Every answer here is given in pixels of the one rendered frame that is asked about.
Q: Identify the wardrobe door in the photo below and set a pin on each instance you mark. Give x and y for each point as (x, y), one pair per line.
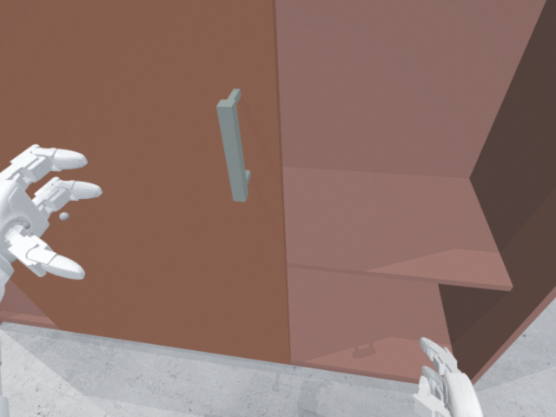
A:
(169, 258)
(15, 300)

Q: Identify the left robot hand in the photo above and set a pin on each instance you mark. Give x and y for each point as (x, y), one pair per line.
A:
(16, 242)

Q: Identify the handle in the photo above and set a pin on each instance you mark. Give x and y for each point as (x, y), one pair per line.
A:
(232, 144)

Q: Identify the right robot hand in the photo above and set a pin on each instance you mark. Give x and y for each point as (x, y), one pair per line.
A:
(455, 395)

